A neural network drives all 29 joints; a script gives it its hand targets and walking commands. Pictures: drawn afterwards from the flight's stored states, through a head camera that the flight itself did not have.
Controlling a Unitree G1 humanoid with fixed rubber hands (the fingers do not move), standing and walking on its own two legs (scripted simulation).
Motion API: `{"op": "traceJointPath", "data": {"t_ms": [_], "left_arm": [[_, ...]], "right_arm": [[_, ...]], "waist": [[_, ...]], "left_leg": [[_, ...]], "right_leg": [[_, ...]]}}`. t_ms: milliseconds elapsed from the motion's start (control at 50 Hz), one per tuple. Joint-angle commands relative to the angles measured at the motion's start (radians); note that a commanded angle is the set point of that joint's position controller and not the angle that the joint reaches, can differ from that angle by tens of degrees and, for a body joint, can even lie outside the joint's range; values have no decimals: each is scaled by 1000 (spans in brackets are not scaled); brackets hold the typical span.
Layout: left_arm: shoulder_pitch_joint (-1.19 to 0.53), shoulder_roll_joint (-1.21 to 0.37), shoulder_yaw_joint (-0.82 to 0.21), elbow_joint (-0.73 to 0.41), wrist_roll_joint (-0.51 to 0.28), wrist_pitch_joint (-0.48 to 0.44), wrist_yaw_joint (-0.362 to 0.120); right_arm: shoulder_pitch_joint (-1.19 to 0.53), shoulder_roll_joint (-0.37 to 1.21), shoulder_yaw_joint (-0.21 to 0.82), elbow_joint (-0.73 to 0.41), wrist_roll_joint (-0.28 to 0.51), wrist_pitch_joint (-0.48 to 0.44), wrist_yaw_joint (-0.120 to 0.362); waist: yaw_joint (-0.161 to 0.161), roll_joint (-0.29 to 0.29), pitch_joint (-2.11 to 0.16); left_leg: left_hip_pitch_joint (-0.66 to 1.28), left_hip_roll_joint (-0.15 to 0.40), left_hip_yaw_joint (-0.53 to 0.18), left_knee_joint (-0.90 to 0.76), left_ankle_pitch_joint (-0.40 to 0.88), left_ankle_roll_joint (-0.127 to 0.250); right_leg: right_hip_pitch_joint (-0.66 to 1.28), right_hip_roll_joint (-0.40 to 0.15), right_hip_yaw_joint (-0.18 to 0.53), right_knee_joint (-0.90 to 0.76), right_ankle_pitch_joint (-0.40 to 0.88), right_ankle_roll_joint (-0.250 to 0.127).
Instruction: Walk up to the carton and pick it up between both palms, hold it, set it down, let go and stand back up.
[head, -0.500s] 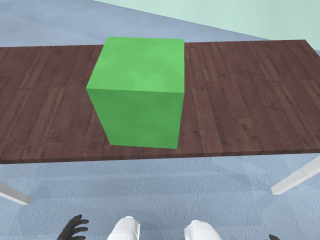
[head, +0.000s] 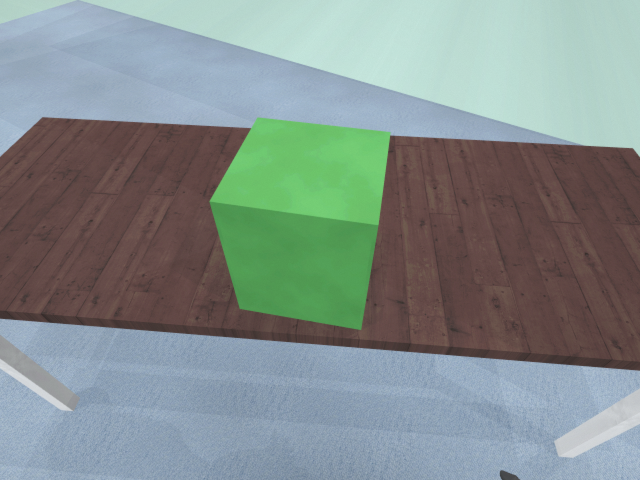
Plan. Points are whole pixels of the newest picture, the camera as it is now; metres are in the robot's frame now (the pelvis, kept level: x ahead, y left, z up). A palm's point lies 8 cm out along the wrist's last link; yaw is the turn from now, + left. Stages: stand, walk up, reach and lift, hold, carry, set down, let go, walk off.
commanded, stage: walk up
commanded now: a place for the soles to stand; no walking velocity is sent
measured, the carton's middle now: (310, 226) +0.48 +0.03 +0.02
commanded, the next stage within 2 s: reach and lift in 1.96 s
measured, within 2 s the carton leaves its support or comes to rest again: neither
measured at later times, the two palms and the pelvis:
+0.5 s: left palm out of the picture +0.09 +0.28 -0.10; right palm out of the picture +0.11 -0.25 -0.11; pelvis +0.01 +0.01 -0.01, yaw +2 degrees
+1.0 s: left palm out of the picture +0.06 +0.29 -0.10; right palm out of the picture +0.05 -0.20 -0.12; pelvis -0.02 +0.04 +0.00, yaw -1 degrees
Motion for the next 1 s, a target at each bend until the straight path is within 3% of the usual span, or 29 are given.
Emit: {"op": "traceJointPath", "data": {"t_ms": [0,320,340,360,420,460,480,500,520,540,560,580,600,660,680,720,760,780,800,820,840,860,900,920,980], "left_arm": [[-11,148,47,-106,1,-35,3],[4,151,37,-111,0,-30,13],[0,202,61,-120,3,-30,28],[24,224,68,-114,4,-30,35],[40,256,85,-111,6,-21,44],[-4,254,87,-120,8,-14,44],[-32,251,84,-128,9,-10,43],[-56,244,80,-136,7,-7,40],[-68,227,74,-144,4,-3,35],[-72,179,58,-153,-5,1,33],[-87,130,45,-155,-15,10,41],[-86,114,46,-148,-11,21,52],[-72,116,50,-138,-6,26,60],[-11,133,53,-103,-20,11,69],[-3,124,48,-100,-16,2,66],[0,116,48,-99,-12,-12,59],[41,113,54,-91,-6,-26,48],[56,136,60,-87,4,-33,46],[56,186,72,-88,20,-37,47],[-3,232,87,-96,11,-31,44],[-57,235,94,-89,4,-25,38],[-106,202,79,-99,3,-26,28],[-96,145,57,-122,-3,-32,16],[-61,130,51,-121,-7,-37,14],[-1,119,55,-95,-10,-30,8]], "right_arm": [[19,-151,-32,-71,3,-30,-9],[7,-156,-16,-47,10,-22,-14],[-44,-207,-33,-73,0,-9,-9],[-43,-206,-35,-80,-9,-2,-5],[-32,-173,-34,-99,-21,15,0],[-12,-152,-35,-104,-24,20,3],[0,-152,-36,-107,-23,20,5],[8,-164,-41,-111,-20,17,8],[10,-193,-51,-115,-17,13,11],[3,-246,-67,-112,-9,11,11],[-12,-278,-77,-108,14,13,6],[-11,-266,-75,-108,11,17,-1],[-16,-245,-68,-109,4,20,-9],[-60,-213,-53,-134,-24,34,-24],[-61,-191,-42,-131,-27,35,-26],[-91,-175,-28,-128,-20,39,-26],[-143,-183,-18,-123,-4,41,-23],[-141,-171,-10,-120,3,38,-19],[-109,-136,2,-126,10,32,-14],[-68,-116,0,-111,7,36,-16],[-46,-133,-15,-85,-13,45,-18],[-21,-148,-22,-75,-17,41,-11],[-43,-181,-30,-60,-3,12,-3],[-58,-194,-35,-56,-2,2,-3],[-67,-182,-29,-36,6,-6,-6]], "waist": [[-7,-42,8],[1,13,-9],[4,32,32],[6,19,-6],[10,-65,-32],[-9,-123,-21],[-21,-133,-19],[-32,-112,-22],[-37,-53,-37],[-45,67,-51],[-61,159,-33],[-75,186,-6],[-73,177,15],[-49,142,-9],[-45,116,-51],[-26,80,-87],[25,57,-104],[35,23,-115],[29,-77,-124],[-8,-145,-66],[-25,-163,-21],[-56,-173,9],[-40,-115,14],[-28,-92,4],[-3,-28,35]], "left_leg": [[-23,84,-132,-138,67,48],[-47,92,-143,-146,201,41],[-84,83,-124,-72,339,44],[-77,74,-107,-15,378,37],[-87,43,-48,122,217,4],[-63,51,-35,129,69,2],[-28,59,-45,97,59,9],[16,74,-68,35,148,20],[56,100,-131,-43,273,38],[64,169,-262,-153,331,84],[4,249,-371,-254,354,151],[-13,286,-420,-295,303,202],[-9,292,-418,-289,307,222],[123,265,-308,-188,603,235],[152,258,-290,-166,609,228],[122,243,-255,-144,519,196],[17,213,-203,-106,376,127],[-67,193,-171,-81,273,83],[-180,136,-105,-15,130,22],[-140,47,-9,44,-87,-32],[13,68,-25,107,-133,-21],[63,75,-47,29,-91,-10],[87,99,-87,-151,39,9],[95,114,-115,-171,77,25],[-26,149,-151,-258,-130,45]], "right_leg": [[-5,-103,162,-202,-68,-36],[82,-103,99,-142,106,-39],[80,-137,123,-117,242,-56],[111,-171,152,-112,312,-82],[123,-297,253,-153,398,-186],[72,-343,260,-156,426,-218],[29,-333,238,-144,399,-206],[-14,-292,195,-112,337,-172],[-49,-211,130,-42,237,-118],[-69,-81,31,112,118,-49],[-67,34,-5,213,-147,-4],[-104,42,41,313,-360,5],[-145,24,82,384,-391,6],[-199,9,110,361,-337,15],[-174,-3,121,289,-309,21],[-72,-5,114,109,-201,25],[115,6,100,-153,54,10],[205,-24,163,-197,132,-12],[257,-154,364,-232,62,-75],[95,-276,535,-286,-55,-172],[-99,-295,506,-277,-142,-221],[-154,-246,447,-271,-157,-188],[-127,-113,297,-226,-117,-81],[-121,-79,263,-202,-75,-52],[-46,-42,228,-155,-134,-34]]}}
